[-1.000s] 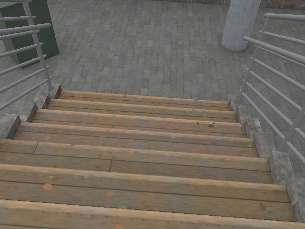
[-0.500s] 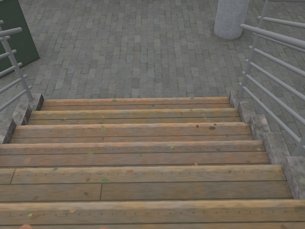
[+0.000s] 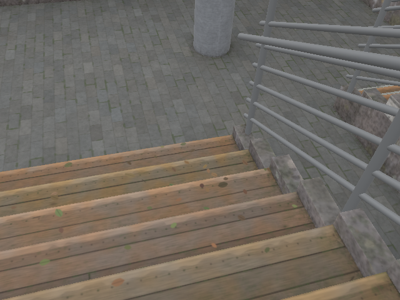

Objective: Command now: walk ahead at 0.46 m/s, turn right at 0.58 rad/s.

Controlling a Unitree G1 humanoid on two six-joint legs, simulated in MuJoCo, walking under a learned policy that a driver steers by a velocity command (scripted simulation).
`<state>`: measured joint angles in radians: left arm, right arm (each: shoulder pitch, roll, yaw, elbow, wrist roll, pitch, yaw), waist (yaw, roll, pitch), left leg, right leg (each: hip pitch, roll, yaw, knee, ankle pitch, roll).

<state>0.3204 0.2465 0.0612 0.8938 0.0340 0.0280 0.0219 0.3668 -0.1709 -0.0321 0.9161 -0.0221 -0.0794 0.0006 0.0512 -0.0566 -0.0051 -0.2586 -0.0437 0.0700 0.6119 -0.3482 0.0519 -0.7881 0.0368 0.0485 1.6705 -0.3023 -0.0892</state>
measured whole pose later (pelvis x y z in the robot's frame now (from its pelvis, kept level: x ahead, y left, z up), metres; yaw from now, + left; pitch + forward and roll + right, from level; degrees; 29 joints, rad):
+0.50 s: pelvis +0.23 -0.06 -0.14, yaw -15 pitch -2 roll +4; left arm 0.00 0.19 0.03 0.85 0.04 -0.02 -0.03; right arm 0.63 -0.16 -0.02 1.01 -0.01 -0.03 -0.04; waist -0.10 -0.04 0.05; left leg -0.13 0.04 0.18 1.50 -0.86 0.01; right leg -0.40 0.01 -0.07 0.42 0.23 -0.11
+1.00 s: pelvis +0.26 -0.06 -0.15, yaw -21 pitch -2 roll +3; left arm 0.42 0.16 -0.01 0.88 0.00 0.02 0.06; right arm 0.22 -0.23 -0.03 0.86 -0.03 0.10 0.03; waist 0.05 0.05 -0.08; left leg -0.51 -0.06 -0.09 0.98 -0.27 -0.06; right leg -0.36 0.07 0.00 0.48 -0.18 -0.09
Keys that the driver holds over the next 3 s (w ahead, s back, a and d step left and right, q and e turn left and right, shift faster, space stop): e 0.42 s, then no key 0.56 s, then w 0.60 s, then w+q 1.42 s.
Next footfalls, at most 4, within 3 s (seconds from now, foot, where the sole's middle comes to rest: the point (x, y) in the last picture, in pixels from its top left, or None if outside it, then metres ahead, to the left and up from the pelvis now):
0.48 right None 0.38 -0.15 -0.93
1.12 left None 0.30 0.03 -0.93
1.60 right None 0.48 -0.26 -0.93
2.14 left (247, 275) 0.79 -0.19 -1.09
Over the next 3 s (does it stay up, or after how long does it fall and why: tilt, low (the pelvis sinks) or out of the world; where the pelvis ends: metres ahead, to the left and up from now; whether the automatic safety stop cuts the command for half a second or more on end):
stays up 1.03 -0.23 -0.43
